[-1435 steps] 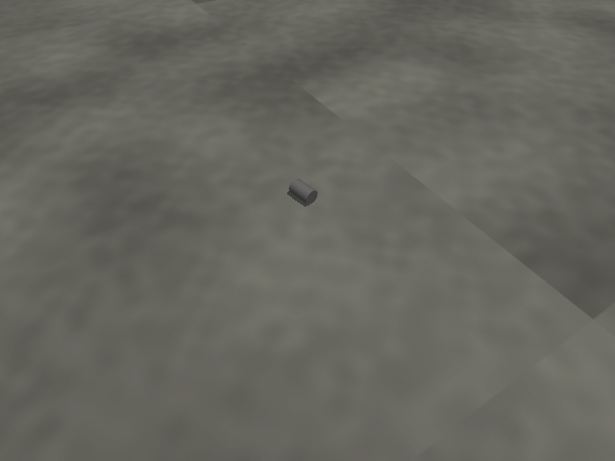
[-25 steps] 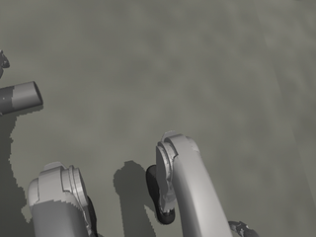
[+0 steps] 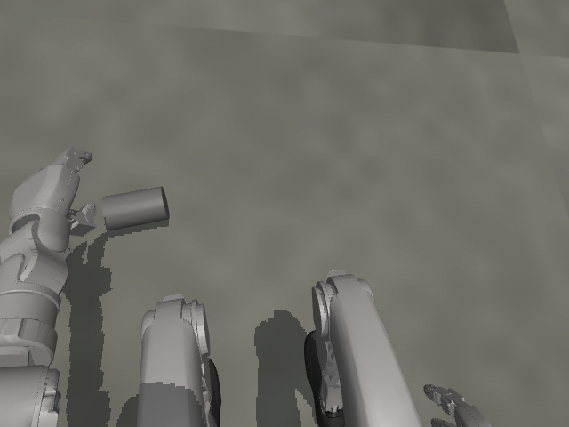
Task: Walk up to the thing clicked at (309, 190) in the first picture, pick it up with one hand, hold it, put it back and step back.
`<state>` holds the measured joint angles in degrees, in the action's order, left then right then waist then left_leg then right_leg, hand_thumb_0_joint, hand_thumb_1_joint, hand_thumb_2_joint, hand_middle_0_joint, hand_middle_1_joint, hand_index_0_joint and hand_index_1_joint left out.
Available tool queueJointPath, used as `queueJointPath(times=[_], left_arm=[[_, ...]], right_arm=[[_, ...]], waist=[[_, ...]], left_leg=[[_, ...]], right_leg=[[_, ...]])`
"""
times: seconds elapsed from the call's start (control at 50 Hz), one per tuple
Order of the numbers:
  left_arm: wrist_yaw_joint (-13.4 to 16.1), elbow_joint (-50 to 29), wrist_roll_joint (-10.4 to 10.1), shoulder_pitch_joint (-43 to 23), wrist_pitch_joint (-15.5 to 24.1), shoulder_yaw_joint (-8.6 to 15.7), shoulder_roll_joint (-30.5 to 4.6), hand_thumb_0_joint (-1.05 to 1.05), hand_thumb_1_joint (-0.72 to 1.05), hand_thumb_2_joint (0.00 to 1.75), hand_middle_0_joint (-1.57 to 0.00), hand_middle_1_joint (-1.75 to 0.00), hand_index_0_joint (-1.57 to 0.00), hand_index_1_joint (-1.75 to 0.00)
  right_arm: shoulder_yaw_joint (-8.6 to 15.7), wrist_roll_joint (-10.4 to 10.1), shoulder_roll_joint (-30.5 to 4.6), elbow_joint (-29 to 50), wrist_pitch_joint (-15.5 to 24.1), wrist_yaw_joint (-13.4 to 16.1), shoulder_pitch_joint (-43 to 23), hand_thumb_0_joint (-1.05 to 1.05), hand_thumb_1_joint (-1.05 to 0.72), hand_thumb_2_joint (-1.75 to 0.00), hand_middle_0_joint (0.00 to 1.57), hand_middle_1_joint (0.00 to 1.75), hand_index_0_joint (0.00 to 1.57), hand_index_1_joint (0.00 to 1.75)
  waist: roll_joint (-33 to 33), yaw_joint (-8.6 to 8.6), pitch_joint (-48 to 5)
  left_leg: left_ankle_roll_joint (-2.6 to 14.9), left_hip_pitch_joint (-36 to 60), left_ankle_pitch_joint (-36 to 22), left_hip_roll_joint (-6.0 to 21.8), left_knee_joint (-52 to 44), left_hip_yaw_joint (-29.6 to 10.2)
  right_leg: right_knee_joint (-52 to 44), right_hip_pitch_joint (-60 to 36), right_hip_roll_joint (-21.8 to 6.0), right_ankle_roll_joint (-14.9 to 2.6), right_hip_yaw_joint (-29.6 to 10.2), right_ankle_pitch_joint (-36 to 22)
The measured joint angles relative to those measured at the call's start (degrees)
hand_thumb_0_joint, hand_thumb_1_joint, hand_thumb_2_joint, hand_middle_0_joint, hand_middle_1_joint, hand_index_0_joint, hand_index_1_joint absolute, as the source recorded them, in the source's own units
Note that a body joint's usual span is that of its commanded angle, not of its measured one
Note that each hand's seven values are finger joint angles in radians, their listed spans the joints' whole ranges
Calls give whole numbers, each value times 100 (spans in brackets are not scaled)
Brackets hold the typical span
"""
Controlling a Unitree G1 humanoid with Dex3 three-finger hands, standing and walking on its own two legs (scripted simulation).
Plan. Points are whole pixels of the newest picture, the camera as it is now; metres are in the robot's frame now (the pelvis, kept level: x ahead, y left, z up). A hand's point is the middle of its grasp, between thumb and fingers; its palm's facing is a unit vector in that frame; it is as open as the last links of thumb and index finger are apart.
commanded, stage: home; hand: left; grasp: from above
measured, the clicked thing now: (137, 208) +0.54 +0.26 -0.38
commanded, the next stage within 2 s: none
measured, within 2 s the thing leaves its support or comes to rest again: neither
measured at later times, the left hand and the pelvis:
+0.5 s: hand (39, 316) +0.29 +0.20 +0.09, palm faces +0.04 -0.95 -0.32, open 7.4 cm; pelvis +0.02 -0.01 +0.18, yaw +4 degrees
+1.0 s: hand out of the picture +0.22 +0.19 +0.25, palm faces +0.15 -0.97 -0.21, open 7.4 cm; pelvis +0.08 +0.00 +0.29, yaw +6 degrees
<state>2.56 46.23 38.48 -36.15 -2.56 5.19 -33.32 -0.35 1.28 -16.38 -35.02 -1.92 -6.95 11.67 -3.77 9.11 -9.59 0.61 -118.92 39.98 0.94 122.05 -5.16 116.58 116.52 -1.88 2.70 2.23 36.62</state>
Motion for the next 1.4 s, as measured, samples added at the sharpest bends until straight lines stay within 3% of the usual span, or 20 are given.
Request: queueJointPath(times=[0.06, 0.16, 0.38, 0.48, 0.6, 0.74, 0.96, 1.18, 1.4], left_arm=[[-175, -647, -578, 586, -166, -60, 258, 1, 64, 90, -23, -39, -22, -40], [-177, -1441, -1342, 1400, -416, -154, 669, 1, 79, 90, -22, -34, -22, -34], [85, -2649, -3006, 2916, -1238, -229, 1371, 1, 89, 90, -21, -30, -21, -30], [166, -3092, -3564, 3535, -1594, -212, 1604, 1, 90, 89, -21, -30, -21, -30], [224, -3614, -4027, 4270, -1923, -134, 1843, 1, 90, 89, -20, -30, -21, -30], [196, -4312, -4240, 5207, -2148, -148, 1984, 1, 91, 89, -20, -30, -20, -30], [39, -5360, -4267, 6462, -2380, -316, 2053, 1, 91, 90, -20, -30, -20, -30], [-128, -5315, -4185, 6455, -2417, -329, 2046, 1, 91, 89, -20, -30, -20, -29], [-123, -5335, -4159, 6440, -2350, -344, 2035, 1, 90, 89, -20, -29, -20, -29]], right_arm=[[113, -86, -55, 104, 10, 104, -144, 0, -90, -90, 21, 30, 20, 30], [185, -191, -74, 239, 124, 305, -410, 0, -91, -90, 21, 30, 20, 30], [-2, -319, 239, 361, 530, 816, -712, 1, -91, -90, 21, 30, 20, 30], [-145, -354, 366, 371, 688, 1035, -532, 1, -91, -90, 21, 30, 20, 30], [-283, -378, 441, 339, 868, 1333, -131, 1, -91, -90, 21, 30, 20, 30], [-285, -329, 423, 382, 1047, 1579, 328, 1, -91, -90, 21, 30, 20, 30], [-193, -269, 356, 538, 1300, 1748, 570, 1, -91, -90, 21, 30, 20, 30], [-222, -178, 375, 530, 1560, 1727, 336, 1, -90, -90, 21, 30, 20, 30], [-220, -162, 396, 385, 1592, 1716, 433, 1, -90, -90, 21, 30, 20, 30]], waist=[[38, -169, -80], [123, -378, -130], [183, -494, -120], [193, -496, -92], [193, -476, -63], [151, -455, -51], [47, -570, -114], [112, -702, 46], [117, -691, 109]], left_leg=[[-18, 448, -61, 10, -420, 35], [-63, 1213, -177, 10, -1083, 69], [-126, 3044, -420, 46, -2557, 119], [-143, 3967, -539, 81, -3315, 140], [-153, 5120, -698, 117, -4268, 148], [-150, 6396, -888, 150, -5290, 182], [-110, 7730, -1112, 144, -6294, 219], [-100, 7940, -1188, 94, -6395, 197], [-92, 7950, -1191, 107, -6375, 219]], right_leg=[[-384, -425, -9, -24, -4, -49], [-986, -1159, -30, -71, 8, -132], [-2380, -2950, -26, -139, 51, -332], [-3135, -3867, 1, -151, 74, -454], [-4110, -5036, 33, -161, 118, -618], [-5165, -6328, 68, -160, 136, -824], [-6233, -7700, 71, -121, 146, -1075], [-6323, -7927, 25, -106, 171, -1125], [-6321, -7933, 40, -98, 145, -1149]])
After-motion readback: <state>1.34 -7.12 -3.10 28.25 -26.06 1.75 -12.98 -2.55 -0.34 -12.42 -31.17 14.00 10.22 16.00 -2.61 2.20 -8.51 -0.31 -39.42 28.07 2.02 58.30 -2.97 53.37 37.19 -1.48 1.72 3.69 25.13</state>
